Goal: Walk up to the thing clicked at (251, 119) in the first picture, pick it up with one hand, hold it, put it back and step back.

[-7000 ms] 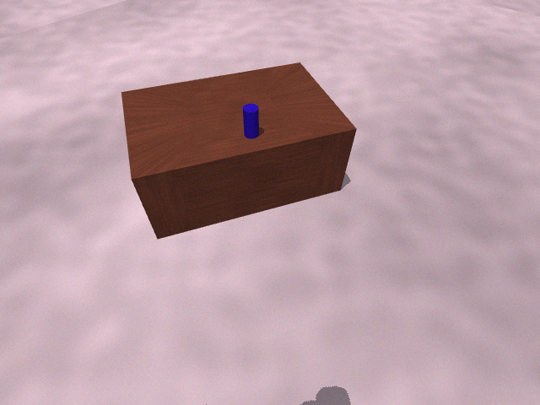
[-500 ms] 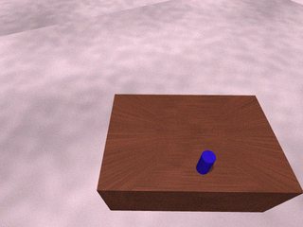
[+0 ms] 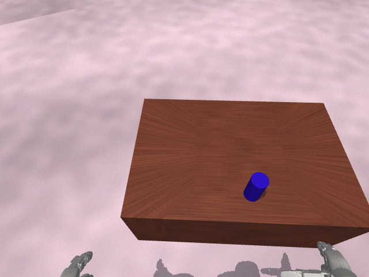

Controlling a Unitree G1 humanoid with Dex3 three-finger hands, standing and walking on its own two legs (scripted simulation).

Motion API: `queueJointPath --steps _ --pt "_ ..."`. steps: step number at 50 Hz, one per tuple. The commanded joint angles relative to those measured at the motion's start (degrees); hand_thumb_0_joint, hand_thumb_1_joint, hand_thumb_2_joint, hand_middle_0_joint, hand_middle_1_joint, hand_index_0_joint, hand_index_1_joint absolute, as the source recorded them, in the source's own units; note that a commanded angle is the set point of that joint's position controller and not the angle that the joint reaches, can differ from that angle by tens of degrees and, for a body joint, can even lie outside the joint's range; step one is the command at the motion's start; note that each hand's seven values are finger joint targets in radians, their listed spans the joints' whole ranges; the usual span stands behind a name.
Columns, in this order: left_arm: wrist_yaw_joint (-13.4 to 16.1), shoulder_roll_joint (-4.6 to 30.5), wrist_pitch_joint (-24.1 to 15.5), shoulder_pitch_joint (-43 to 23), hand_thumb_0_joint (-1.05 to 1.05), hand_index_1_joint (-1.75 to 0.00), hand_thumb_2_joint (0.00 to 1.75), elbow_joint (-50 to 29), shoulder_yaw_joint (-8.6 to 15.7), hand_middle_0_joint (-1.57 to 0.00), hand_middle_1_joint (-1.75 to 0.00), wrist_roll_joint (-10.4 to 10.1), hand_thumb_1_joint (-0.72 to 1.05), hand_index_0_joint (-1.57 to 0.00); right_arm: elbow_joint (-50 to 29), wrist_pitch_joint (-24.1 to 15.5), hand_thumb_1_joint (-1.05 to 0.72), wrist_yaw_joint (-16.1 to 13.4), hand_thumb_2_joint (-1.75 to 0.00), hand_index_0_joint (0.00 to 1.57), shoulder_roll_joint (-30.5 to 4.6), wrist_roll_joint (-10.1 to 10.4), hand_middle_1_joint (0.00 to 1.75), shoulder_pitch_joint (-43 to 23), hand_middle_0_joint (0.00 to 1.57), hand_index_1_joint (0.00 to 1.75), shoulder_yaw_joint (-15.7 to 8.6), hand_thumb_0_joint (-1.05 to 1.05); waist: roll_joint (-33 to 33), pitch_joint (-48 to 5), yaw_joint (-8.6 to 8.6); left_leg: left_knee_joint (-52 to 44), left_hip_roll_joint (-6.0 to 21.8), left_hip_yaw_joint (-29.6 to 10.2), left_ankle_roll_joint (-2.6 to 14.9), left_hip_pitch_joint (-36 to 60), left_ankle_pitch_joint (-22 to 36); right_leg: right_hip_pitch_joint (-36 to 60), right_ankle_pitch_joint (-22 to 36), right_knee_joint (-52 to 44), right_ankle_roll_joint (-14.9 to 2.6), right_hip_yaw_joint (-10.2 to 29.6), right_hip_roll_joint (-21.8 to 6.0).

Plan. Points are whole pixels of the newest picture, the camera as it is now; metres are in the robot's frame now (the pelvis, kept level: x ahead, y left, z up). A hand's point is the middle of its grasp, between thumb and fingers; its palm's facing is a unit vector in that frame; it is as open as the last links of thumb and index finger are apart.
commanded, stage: go down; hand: right
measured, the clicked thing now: (255, 187) +0.44 -0.24 -0.31
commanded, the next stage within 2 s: none
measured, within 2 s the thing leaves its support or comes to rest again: neither
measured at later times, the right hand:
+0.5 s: hand (310, 269) +0.16 -0.28 -0.14, palm faces +0.08 +0.94 -0.33, open 17.5 cm
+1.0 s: hand (330, 267) +0.16 -0.31 -0.11, palm faces +0.17 +0.94 -0.31, open 17.5 cm
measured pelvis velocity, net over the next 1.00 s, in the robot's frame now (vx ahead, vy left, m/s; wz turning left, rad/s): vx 0.01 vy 0.00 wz -0.05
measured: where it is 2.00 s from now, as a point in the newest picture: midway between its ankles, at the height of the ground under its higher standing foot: outside the picture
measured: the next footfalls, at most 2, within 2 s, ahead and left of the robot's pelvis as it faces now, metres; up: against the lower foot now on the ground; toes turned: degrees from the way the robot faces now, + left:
none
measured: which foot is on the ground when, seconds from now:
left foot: down 0.00-1.00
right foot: down 0.00-1.00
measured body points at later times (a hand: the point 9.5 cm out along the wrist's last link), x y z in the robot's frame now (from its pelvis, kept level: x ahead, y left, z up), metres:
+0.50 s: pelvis +0.02 -0.01 -0.03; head +0.06 -0.02 +0.42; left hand +0.16 +0.24 -0.12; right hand +0.15 -0.33 -0.11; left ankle +0.02 +0.14 -0.73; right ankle -0.02 -0.12 -0.73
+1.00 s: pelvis +0.01 +0.00 -0.04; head +0.05 -0.02 +0.40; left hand +0.17 +0.25 -0.12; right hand +0.15 -0.36 -0.09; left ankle +0.02 +0.14 -0.73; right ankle -0.02 -0.12 -0.73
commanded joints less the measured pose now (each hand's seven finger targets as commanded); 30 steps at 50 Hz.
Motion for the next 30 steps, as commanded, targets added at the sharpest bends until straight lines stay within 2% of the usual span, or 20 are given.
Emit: queueJointPath --steps 1,3,4,6,7,10,11,14,15,16,18,19,20,21,22,23,26,27,28,30 --pt "1.0 9.7 -3.7 -2.6 0.00 -0.30 0.89 -8.2 3.0 -0.20 -0.30 0.0 0.90 -0.20 -11.0 0.6 0.52 -0.1 -0.08 0.04 -11.5 0.0 0.06 -1.5 0.03 0.06 -2.8 0.00 -1.3 -7.2 -0.61 -1.4 -2.4 1.7 2.32 3.9 2.3 -1.2 6.9 -4.5 -1.14 0.2 2.0" --pt "1.3 9.7 -4.5 -1.7 0.00 -0.29 0.89 -7.7 3.2 -0.20 -0.30 0.4 0.91 -0.20 -14.9 0.5 0.54 -0.4 -0.08 0.04 -11.7 -0.4 0.06 -2.7 0.02 0.06 -2.7 0.00 -2.3 -10.3 -0.22 0.6 -2.3 1.5 2.31 3.3 5.0 -0.3 10.1 -2.5 -0.91 0.5 1.8" --pt "1.5 9.5 -5.0 -1.8 0.00 -0.30 0.89 -7.7 3.0 -0.20 -0.30 0.5 0.91 -0.20 -15.3 0.8 0.54 -0.7 -0.07 0.04 -12.5 -0.5 0.06 -1.1 0.03 0.06 -3.6 0.00 -3.0 -9.6 -0.43 1.1 -2.1 1.3 2.18 3.1 4.6 -1.0 9.4 -1.8 -0.98 0.3 2.0" --pt "1.8 9.3 -5.9 -1.8 0.00 -0.30 0.89 -7.5 2.9 -0.20 -0.30 0.7 0.90 -0.20 -17.5 0.8 0.57 -1.3 -0.08 0.04 -11.8 -0.3 0.06 -0.3 0.02 0.06 -3.3 0.00 -3.5 -10.2 -0.51 2.9 -2.2 1.6 2.32 1.9 4.9 -1.9 10.5 -0.6 -0.60 0.9 1.7" --pt "2.0 9.3 -6.2 -1.6 0.00 -0.30 0.89 -7.7 2.9 -0.20 -0.30 0.8 0.90 -0.20 -18.2 1.0 0.56 -1.5 -0.07 0.04 -11.6 -0.5 0.06 0.4 0.03 0.06 -3.4 0.00 -3.1 -12.2 -0.05 3.5 -2.1 1.5 2.25 2.0 5.7 -1.5 11.1 0.3 -0.72 0.9 1.8" --pt "2.7 9.4 -7.1 -2.2 0.00 -0.30 0.90 -7.9 2.7 -0.20 -0.30 0.8 0.90 -0.20 -21.0 2.1 0.59 -1.9 -0.06 0.04 -11.6 0.2 0.06 2.6 0.03 0.06 -3.6 0.00 -4.0 -12.2 -0.50 5.0 -2.2 1.9 2.27 0.8 5.2 -2.5 11.1 1.3 -0.34 1.5 1.5" --pt "2.9 9.4 -7.3 -2.0 0.00 -0.30 0.90 -8.0 2.6 -0.20 -0.30 0.8 0.90 -0.20 -22.2 2.6 0.57 -1.9 -0.05 0.04 -11.1 0.3 0.06 3.6 0.03 0.06 -3.0 0.00 -4.3 -13.3 -0.15 5.6 -2.2 2.0 2.34 0.5 6.2 -2.1 12.8 2.1 -0.21 1.7 1.4" --pt "3.7 9.0 -8.0 -2.3 0.00 -0.30 0.90 -8.3 2.4 -0.20 -0.30 0.7 0.90 -0.20 -25.2 4.5 0.57 -2.0 -0.05 0.04 -11.2 0.8 0.06 6.0 0.03 0.06 -2.9 0.00 -4.7 -12.5 -0.24 6.6 -2.1 2.3 2.17 -0.4 6.3 -3.7 13.2 3.5 -0.09 1.9 1.5" --pt "4.0 9.5 -8.0 -1.8 0.00 -0.30 0.90 -8.2 2.8 -0.20 -0.30 0.7 0.91 -0.20 -27.0 5.0 0.57 -2.0 -0.06 0.04 -12.0 0.9 0.06 6.0 0.03 0.06 -3.4 0.00 -4.9 -13.8 -0.07 7.2 -2.1 2.4 2.20 -0.1 7.5 -3.2 14.7 4.4 -0.05 2.0 1.5" --pt "4.0 8.6 -8.2 -2.0 0.00 -0.30 0.90 -8.3 2.2 -0.20 -0.30 0.7 0.91 -0.19 -25.3 5.9 0.57 -1.9 -0.06 0.04 -9.8 1.1 0.06 8.2 0.03 0.06 -1.9 0.00 -3.7 -12.9 -0.08 7.7 -2.2 2.6 2.20 -0.6 7.7 -4.0 16.4 4.9 0.16 2.4 1.2" --pt "4.4 9.3 -8.3 -1.7 0.00 -0.29 0.89 -8.8 2.7 -0.20 -0.30 0.5 0.91 -0.20 -31.1 6.7 0.57 -2.0 -0.05 0.04 -12.6 1.3 0.06 6.6 0.04 0.06 -3.6 0.00 -6.0 -13.7 -0.60 8.6 -2.3 2.7 2.23 -1.4 7.5 -3.9 17.6 5.7 0.42 2.6 1.1" --pt "4.4 8.9 -8.4 -2.3 0.00 -0.29 0.89 -9.0 2.2 -0.19 -0.30 0.4 0.91 -0.20 -28.4 7.8 0.58 -1.8 -0.05 0.04 -10.4 1.5 0.06 9.7 0.03 0.06 -2.1 0.00 -5.3 -12.1 -0.58 9.0 -2.6 3.1 2.25 -2.3 6.5 -4.8 17.3 5.8 0.57 2.9 0.9" --pt "4.4 9.0 -8.6 -2.3 0.00 -0.29 0.89 -9.3 2.3 -0.19 -0.30 0.5 0.91 -0.20 -29.6 8.5 0.57 -1.6 -0.05 0.04 -10.2 1.5 0.06 10.1 0.04 0.06 -1.7 0.00 -5.3 -12.3 0.02 9.4 -2.6 3.2 2.21 -3.0 6.3 -5.3 17.8 6.1 0.70 3.5 0.8" --pt "4.4 9.2 -8.7 -2.1 0.00 -0.29 0.89 -9.6 2.4 -0.20 -0.30 0.4 0.91 -0.20 -32.2 9.0 0.56 -1.6 -0.06 0.04 -11.5 1.7 0.06 9.2 0.03 0.06 -2.8 0.00 -6.6 -12.6 -0.74 9.8 -2.6 3.2 2.27 -3.2 5.3 -5.4 17.4 6.0 0.95 4.1 0.5" --pt "4.6 9.3 -8.7 -2.4 0.00 -0.29 0.89 -10.1 2.4 -0.19 -0.29 0.3 0.91 -0.20 -33.6 9.4 0.57 -1.7 -0.05 0.04 -11.9 1.8 0.06 9.5 0.04 0.06 -3.1 0.00 -6.5 -12.4 -0.75 9.9 -2.6 3.1 2.27 -3.5 4.7 -5.7 15.6 6.3 0.76 3.8 0.6" --pt "4.6 8.9 -8.9 -2.5 0.00 -0.29 0.89 -10.3 2.1 -0.19 -0.29 0.3 0.91 -0.19 -32.3 10.2 0.57 -1.4 -0.06 0.04 -10.9 1.8 0.06 10.9 0.03 0.06 -2.4 0.00 -5.4 -12.3 -0.46 10.3 -2.5 3.2 2.21 -4.0 4.5 -6.2 16.2 6.7 0.89 4.5 0.4" --pt "5.0 8.7 -9.3 -2.3 0.00 -0.29 0.89 -11.0 1.9 -0.19 -0.29 0.2 0.91 -0.20 -35.8 11.3 0.58 -1.3 -0.06 0.04 -12.4 2.1 0.06 11.6 0.03 0.06 -4.1 0.00 -5.3 -14.3 -0.74 11.5 -2.3 3.0 2.10 -3.5 7.0 -6.6 17.5 9.2 0.37 3.5 1.1" --pt "5.2 8.7 -9.4 -2.0 0.00 -0.29 0.89 -11.0 2.0 -0.19 -0.29 0.3 0.91 -0.19 -36.3 11.6 0.58 -1.1 -0.06 0.04 -12.1 2.2 0.06 12.0 0.03 0.06 -3.9 0.00 -4.8 -14.8 -0.23 12.0 -2.3 2.9 2.01 -4.0 7.6 -6.7 19.1 9.8 0.46 4.0 1.0" --pt "5.3 8.7 -9.6 -2.1 0.00 -0.29 0.89 -11.2 1.9 -0.19 -0.29 0.3 0.91 -0.20 -37.5 12.0 0.57 -1.0 -0.06 0.04 -12.9 2.4 0.06 12.2 0.03 0.06 -4.8 0.00 -5.1 -14.4 -0.72 12.2 -2.3 2.9 1.95 -4.5 7.4 -7.6 18.2 10.2 0.33 3.9 1.2" --pt "5.8 8.6 -9.9 -2.0 0.00 -0.29 0.89 -11.8 1.8 -0.19 -0.29 0.2 0.92 -0.19 -39.3 12.0 0.57 -0.9 -0.06 0.04 -14.2 2.7 0.06 12.8 0.03 0.06 -6.3 0.00 -4.1 -15.6 -0.53 12.5 -2.1 2.8 1.85 -3.9 8.4 -8.0 16.8 11.0 -0.15 3.3 1.6"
